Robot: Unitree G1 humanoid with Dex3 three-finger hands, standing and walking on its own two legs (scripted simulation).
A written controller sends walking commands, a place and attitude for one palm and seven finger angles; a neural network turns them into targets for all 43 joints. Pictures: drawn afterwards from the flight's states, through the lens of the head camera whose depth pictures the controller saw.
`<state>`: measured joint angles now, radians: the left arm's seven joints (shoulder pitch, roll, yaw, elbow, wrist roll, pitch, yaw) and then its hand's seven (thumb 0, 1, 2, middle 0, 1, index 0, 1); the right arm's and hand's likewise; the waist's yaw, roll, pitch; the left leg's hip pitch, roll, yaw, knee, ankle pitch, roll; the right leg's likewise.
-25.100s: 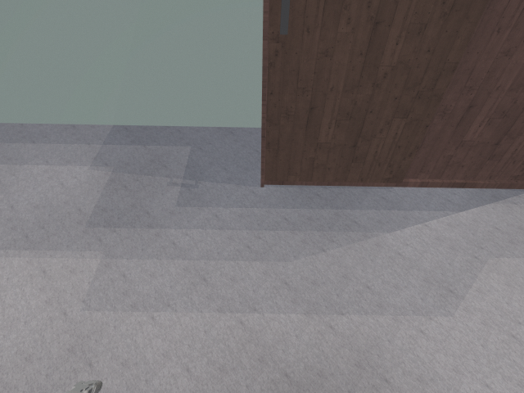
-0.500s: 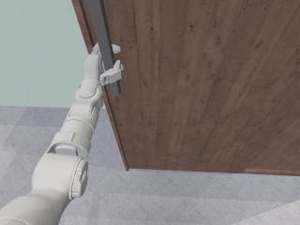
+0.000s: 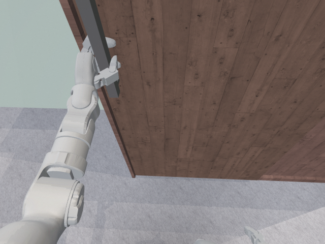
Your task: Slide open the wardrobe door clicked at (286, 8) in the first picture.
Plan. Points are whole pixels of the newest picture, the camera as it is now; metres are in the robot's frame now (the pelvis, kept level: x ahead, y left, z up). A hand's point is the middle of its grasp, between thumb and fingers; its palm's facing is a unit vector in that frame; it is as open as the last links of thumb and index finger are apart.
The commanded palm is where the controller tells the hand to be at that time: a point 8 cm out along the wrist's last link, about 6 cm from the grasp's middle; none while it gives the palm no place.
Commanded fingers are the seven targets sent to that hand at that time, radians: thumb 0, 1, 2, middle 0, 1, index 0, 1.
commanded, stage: step sideways, sliding the door along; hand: left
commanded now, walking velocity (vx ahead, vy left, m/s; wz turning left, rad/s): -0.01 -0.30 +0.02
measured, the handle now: (102, 41) +0.50 +0.18 +0.22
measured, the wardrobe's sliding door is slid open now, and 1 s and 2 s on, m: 0.01 0.13 0.37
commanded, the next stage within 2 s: none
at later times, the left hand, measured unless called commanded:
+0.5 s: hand (125, 70) +0.46 +0.12 +0.17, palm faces +0.38 -0.91 -0.15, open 6.7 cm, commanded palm +0.43 +0.10 +0.18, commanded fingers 0.00 0.90 0.90 -0.45 -1.40 -0.45 -1.40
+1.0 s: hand (167, 69) +0.47 +0.03 +0.17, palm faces +0.46 -0.88 -0.10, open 6.8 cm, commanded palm +0.43 -0.01 +0.17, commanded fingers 0.00 0.90 0.90 -0.45 -1.40 -0.45 -1.40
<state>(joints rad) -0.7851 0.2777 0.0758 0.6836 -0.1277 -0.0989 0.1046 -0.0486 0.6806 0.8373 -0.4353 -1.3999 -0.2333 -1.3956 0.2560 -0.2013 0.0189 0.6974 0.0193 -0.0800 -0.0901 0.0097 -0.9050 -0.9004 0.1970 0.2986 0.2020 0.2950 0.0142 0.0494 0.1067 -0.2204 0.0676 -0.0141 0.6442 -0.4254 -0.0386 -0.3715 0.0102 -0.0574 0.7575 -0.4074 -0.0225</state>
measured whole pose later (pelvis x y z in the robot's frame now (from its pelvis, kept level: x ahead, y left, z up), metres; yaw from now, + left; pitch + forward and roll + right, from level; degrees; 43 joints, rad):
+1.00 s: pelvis +0.16 -0.21 +0.00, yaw +10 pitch +0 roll -1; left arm -0.23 0.16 0.10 -0.20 -0.05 -0.07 0.16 -0.02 0.64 0.83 -0.45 -1.40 -0.20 -1.34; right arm 0.02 -0.16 0.04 0.58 0.01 -0.10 0.01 0.01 -0.90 -0.90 0.20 0.30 0.21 0.30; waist 0.12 0.07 0.22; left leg -0.28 0.18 0.01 0.89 -0.60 -0.07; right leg -0.38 0.00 -0.08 0.64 -0.23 -0.03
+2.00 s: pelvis +0.08 -0.38 +0.02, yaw -3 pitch -2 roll -4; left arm -0.33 0.20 0.09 0.05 -0.04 -0.03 0.16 0.03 0.73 0.80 -0.40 -1.40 -0.16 -1.37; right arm 0.21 -0.17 0.00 0.61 0.02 -0.07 -0.02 0.01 -0.90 -0.90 0.20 0.30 0.20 0.30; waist 0.07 0.06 0.14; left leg -0.23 0.29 0.09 0.50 -0.21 -0.13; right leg -0.30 -0.01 -0.03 0.65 -0.31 0.04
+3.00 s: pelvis +0.06 -0.57 +0.01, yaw -1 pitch -2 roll -2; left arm -0.51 0.21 0.05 0.21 -0.06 -0.03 0.12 0.01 0.72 0.80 -0.42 -1.40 -0.13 -1.37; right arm 0.14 -0.17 0.00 0.60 0.02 -0.05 -0.03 0.01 -0.90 -0.90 0.20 0.30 0.20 0.30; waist 0.07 0.06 0.17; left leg -0.23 0.23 0.05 0.52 -0.25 -0.13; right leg -0.37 0.01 -0.03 0.71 -0.35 0.03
